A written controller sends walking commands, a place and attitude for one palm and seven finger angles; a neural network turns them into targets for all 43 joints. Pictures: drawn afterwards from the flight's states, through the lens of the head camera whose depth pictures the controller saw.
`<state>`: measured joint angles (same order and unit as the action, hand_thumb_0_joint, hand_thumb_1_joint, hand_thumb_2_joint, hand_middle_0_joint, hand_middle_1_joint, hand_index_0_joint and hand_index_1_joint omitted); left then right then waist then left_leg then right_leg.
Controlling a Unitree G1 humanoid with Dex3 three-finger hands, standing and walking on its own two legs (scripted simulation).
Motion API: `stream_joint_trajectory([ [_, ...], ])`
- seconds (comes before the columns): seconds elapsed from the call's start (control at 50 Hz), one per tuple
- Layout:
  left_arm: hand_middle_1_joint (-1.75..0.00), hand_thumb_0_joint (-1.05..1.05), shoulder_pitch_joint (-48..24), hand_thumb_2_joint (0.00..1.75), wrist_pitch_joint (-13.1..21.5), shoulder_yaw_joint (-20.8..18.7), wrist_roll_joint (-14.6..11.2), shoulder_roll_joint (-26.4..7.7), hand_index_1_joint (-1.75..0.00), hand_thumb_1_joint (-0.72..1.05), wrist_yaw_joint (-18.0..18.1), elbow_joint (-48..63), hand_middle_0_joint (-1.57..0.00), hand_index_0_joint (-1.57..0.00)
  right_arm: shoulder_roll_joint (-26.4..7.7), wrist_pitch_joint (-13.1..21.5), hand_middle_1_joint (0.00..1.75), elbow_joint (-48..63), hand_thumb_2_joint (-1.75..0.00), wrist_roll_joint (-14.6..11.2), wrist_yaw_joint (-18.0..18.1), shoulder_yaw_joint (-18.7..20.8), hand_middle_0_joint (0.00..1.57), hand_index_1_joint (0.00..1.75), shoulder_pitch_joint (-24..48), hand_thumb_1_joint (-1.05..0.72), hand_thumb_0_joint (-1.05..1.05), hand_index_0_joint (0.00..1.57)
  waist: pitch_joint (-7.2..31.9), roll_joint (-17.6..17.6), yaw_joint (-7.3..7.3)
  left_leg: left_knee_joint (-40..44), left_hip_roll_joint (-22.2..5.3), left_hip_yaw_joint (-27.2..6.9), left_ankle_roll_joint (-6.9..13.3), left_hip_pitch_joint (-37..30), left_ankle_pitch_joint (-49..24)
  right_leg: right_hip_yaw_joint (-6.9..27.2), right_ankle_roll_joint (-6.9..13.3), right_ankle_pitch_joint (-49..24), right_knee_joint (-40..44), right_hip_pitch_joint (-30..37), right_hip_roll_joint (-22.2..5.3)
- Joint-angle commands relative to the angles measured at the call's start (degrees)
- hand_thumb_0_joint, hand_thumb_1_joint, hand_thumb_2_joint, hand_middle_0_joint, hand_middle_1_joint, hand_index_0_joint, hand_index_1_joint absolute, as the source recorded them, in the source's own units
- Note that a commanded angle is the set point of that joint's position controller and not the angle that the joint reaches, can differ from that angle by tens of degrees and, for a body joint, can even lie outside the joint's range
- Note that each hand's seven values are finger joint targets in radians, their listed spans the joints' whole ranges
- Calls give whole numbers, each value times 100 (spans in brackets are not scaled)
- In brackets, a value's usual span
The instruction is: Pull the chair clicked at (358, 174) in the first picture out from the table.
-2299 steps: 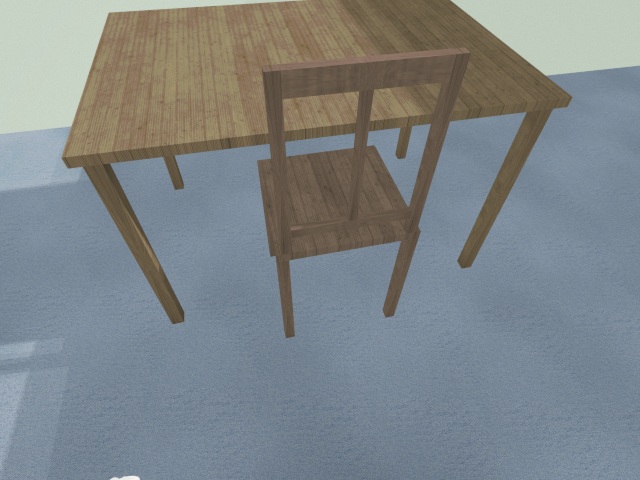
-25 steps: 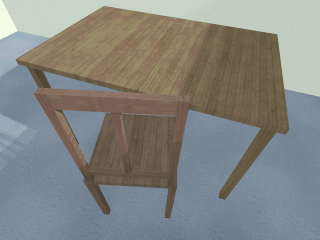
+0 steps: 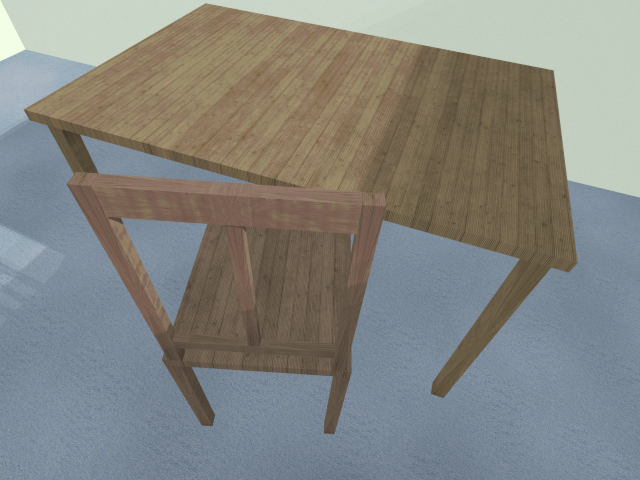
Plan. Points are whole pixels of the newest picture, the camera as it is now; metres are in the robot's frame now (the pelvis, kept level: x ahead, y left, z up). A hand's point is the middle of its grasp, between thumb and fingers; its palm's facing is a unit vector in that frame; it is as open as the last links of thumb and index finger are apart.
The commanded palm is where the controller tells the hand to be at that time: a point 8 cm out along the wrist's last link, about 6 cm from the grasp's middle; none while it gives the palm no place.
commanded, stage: look again from close up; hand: left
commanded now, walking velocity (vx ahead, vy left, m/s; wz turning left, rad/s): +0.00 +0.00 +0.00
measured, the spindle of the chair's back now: (246, 293) +0.40 +0.14 -0.06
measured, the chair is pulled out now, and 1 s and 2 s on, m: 0.15 0.15 0.15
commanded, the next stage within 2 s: raise the hand toward the chair's back in 0.48 s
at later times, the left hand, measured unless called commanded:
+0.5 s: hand out of the picture -0.02 +0.16 -0.18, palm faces +0.01 -0.99 -0.15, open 7.4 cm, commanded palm none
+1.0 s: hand (220, 470) +0.15 +0.13 -0.08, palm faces -0.01 -1.00 +0.04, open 9.2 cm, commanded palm +0.12 +0.21 -0.06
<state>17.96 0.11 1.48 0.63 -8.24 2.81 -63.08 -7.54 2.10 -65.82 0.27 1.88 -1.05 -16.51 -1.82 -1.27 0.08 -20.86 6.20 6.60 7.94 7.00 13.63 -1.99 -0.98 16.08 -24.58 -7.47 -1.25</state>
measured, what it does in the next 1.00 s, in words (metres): lowers itself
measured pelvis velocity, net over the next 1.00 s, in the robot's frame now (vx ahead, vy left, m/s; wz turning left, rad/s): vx -0.03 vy -0.04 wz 0.06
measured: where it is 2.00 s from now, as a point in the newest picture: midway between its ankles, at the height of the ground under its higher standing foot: outside the picture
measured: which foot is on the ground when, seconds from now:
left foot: down 0.00-1.00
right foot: down 0.00-1.00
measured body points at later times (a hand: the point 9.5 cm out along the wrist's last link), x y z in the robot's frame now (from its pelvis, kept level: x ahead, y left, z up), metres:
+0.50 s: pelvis +0.00 +0.00 +0.00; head +0.01 +0.02 +0.45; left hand -0.02 +0.21 -0.17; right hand -0.02 -0.21 -0.16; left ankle -0.02 +0.02 -0.74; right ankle -0.03 -0.13 -0.74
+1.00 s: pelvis -0.03 -0.04 -0.08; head +0.00 -0.01 +0.37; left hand +0.15 +0.19 -0.08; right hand +0.20 -0.29 -0.09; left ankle -0.02 +0.02 -0.74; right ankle +0.02 -0.11 -0.74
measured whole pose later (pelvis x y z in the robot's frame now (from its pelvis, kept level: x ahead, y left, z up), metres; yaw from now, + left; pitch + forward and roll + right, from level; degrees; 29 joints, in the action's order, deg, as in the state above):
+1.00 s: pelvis -0.03 -0.04 -0.08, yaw +4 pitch +11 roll +0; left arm 24.0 28.4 -5.8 -12.0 -10.7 -17.0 -12.8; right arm -16.5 11.6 -28.6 -1.6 -1.6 3.4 -8.9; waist 9.1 -4.0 -2.8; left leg -61.5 4.2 4.9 5.1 43.6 29.2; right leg -3.6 4.3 26.4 -61.5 -46.3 2.4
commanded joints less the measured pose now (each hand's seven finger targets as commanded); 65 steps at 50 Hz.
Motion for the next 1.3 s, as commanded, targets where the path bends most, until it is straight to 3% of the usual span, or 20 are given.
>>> stream_joint_trajectory([
  [0.0, -30, 0, 478, 90, 41, -92, -22, -455, -30, 90, 34, 141, -20, -20, -637, 86, 30, 89, -90, 0, 52, 97, 20, 30, -432, -90, 0, 20, -153, 92, 28, 417, -1315, -1261, -480, -171, -1731, 454, 246, -579, 271, -443, -421],
  [0.54, -30, 0, 578, 90, 28, -88, -9, -348, -30, 90, 44, 112, -20, -20, -505, 85, 30, -44, -90, -10, 55, 105, 20, 30, -575, -90, 0, 20, -301, 88, 2, 567, -1325, -1287, -558, -71, -1372, 491, 225, -540, 280, -599, -417],
  [0.56, -30, 0, 500, 90, 171, -32, 99, -503, -30, 90, 208, -30, -20, -20, -938, 23, 30, 486, -90, -34, 14, 59, 20, 30, -341, -90, 0, 20, -499, 136, -66, -262, -1510, -1331, -852, 442, -4011, 236, 143, -910, -34, -758, -431],
  [0.58, -30, 0, -3080, 89, 1182, -841, -898, -1846, -30, 88, 217, 8770, -20, -20, -1888, 850, 30, 2566, -90, -215, 118, 392, 20, 30, -761, -90, 0, 20, 2519, 1282, -778, -56, -1164, -1745, -1331, -1941, -4118, -97, 42, -788, -864, -1223, 201],
  [0.6, -29, 0, -2343, 88, 1019, -947, -626, -2103, -29, 85, 389, 8628, -20, -20, -1448, 1356, 30, 2140, -90, -189, 232, 99, 20, 30, -197, -90, 0, 20, 2161, 1772, -408, 436, -1564, -1746, -1620, -1871, -4058, 127, 91, 541, -1753, -1637, 139],
  [0.62, -29, 0, -1103, 87, 762, -433, -533, -1241, -29, 83, 506, 7421, -19, -19, -1523, 1647, 30, 1971, -90, -92, 172, 129, 20, 30, -111, -90, 0, 20, 1987, 1795, -218, 550, -1499, -1793, -1757, -1516, -3240, 166, 211, 858, -1980, -1964, 88],
  [0.64, -29, 0, 759, 86, 137, 303, -620, -54, -29, 81, 546, 5668, -19, -19, -1119, 1667, 30, 1798, -90, -239, 70, 117, 20, 30, -135, -90, 0, 20, 1006, 960, -168, 476, -1302, -1598, -1703, -674, -2512, 95, 220, 599, -2021, -2073, 20],
  [0.66, -28, 0, 495, 85, 61, 534, -911, 172, -28, 78, 447, 6378, -19, -19, -1312, 1703, 30, 2103, -90, -287, -12, 203, 20, 30, -251, -90, 0, 20, 603, 926, -230, 237, -1163, -1544, -1471, -280, -2195, -2, 155, 594, -1868, -2154, -39],
  [0.72, -27, 0, -113, 82, 818, 273, -1013, 53, -27, 71, 44, 6177, -18, -18, -1570, 1847, 30, 2655, -90, -163, -49, 363, 20, 30, 65, -90, 0, 20, 355, -932, -547, -1138, -801, -1211, -868, 881, -453, -303, 184, 589, -998, -2330, 100],
  [0.76, -26, 0, 799, 80, 1487, -10, -1131, 253, -26, 67, -417, 5202, -18, -18, -1622, 1763, 30, 3005, -90, -114, -130, 446, 20, 30, 296, -90, 0, 20, 316, -1782, -328, -1875, -633, -1202, -858, 2132, 243, -311, 235, 650, -1121, -2793, 86],
  [0.78, -26, 0, 1407, 79, 1861, -222, -1279, 229, -26, 64, -750, 5172, -17, -17, -1613, 1721, 30, 3212, -90, -103, -181, 468, 20, 30, 518, -90, 0, 20, 600, -1637, -91, -2076, -580, -1155, -932, 2498, 276, -322, 280, 696, -1485, -2949, 101],
  [0.8, -26, 0, 2172, 78, 2154, -724, -1390, -138, -26, 62, -1102, 4972, -17, -17, -1654, 1623, 30, 3397, -90, -118, -285, 506, 20, 30, 676, -90, 0, 20, 882, -859, 218, -2197, -489, -1041, -1092, 2639, -42, -278, 405, 399, -1855, -2862, 94],
  [0.84, -25, 0, 1877, 76, 2881, -1099, -1726, -587, -25, 57, -1857, 5111, -17, -17, -1705, 1496, 30, 3919, -90, -159, -362, 587, 20, 30, 1129, -90, 0, 20, 623, -1214, 186, -2586, -368, -880, -1162, 3495, 930, 8, 441, 1533, -2003, -3170, 22],
  [0.9, -24, 0, 1832, 73, 3216, -1926, -1450, -1425, -24, 50, -2046, 4925, -16, -16, -1616, 1203, 30, 4375, -90, -211, -370, 611, 20, 30, 1324, -90, 0, 20, 699, -539, 361, -3110, -266, -569, -894, 4496, 1338, 522, 453, 1802, -2319, -3055, -20],
  [1.02, -22, 0, -54, 67, 3809, -1842, -1661, -1646, -22, 36, -1360, 8760, -15, -15, -1354, 1153, 30, 4748, -90, -90, -254, 525, 20, 30, 868, -90, 0, 20, 2527, 1721, 128, -3320, -562, -1185, -862, 3323, 713, 361, 504, 947, -3133, -3602, 253],
  [1.08, -20, 0, 8, 64, 4166, -1017, -1740, -1119, -20, 29, -1521, 8776, -14, -14, -1385, 1358, 30, 4364, -90, -75, -207, 411, 20, 30, 723, -90, 0, 20, 2497, 1542, -298, -3805, -629, -1263, -829, 3153, -20, 358, 440, 476, -3156, -3985, 282],
  [1.14, -19, 0, -265, 61, 3942, -371, -1718, -797, -19, 22, -2205, 7624, -13, -13, -1514, 1562, 30, 4105, -90, -173, -139, 318, 20, 30, 694, -90, 0, 20, 1754, 668, -791, -4222, -662, -1321, -585, 4096, 778, 552, 267, 924, -2904, -4238, 212],
  [1.18, -19, 0, 2, 59, 3390, -577, -1671, -1043, -19, 18, -2624, 6527, -13, -13, -1615, 1534, 30, 4093, -90, -305, -32, 308, 20, 30, 613, -90, 0, 20, 1328, -58, -778, -4255, -664, -1174, -524, 4818, 1370, 739, 213, 1653, -2569, -4092, 139],
  [1.2, -18, 0, 155, 58, 3057, -755, -1648, -1190, -18, 15, -2791, 6032, -13, -13, -1628, 1497, 30, 4085, -90, -376, 11, 309, 20, 30, 615, -90, 0, 20, 1296, -232, -681, -4237, -640, -1101, -507, 4915, 1315, 837, 184, 1663, -2446, -3929, 110],
  [1.28, -17, 0, 521, 54, 2062, -2043, -2053, -1918, -17, 6, -2818, 6939, -12, -12, -1505, 1305, 30, 4571, -90, -427, 90, 343, 20, 30, 861, -90, 0, 20, 3024, -205, 111, -3986, -482, -943, -557, 4592, 386, 1019, 75, 451, -2481, -2067, -99],
])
